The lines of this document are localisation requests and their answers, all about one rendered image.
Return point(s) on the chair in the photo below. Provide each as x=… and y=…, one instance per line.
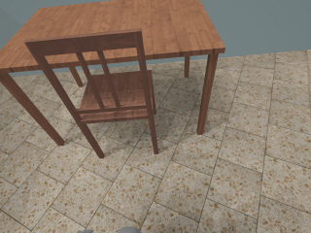
x=108, y=97

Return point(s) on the table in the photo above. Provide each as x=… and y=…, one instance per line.
x=170, y=28

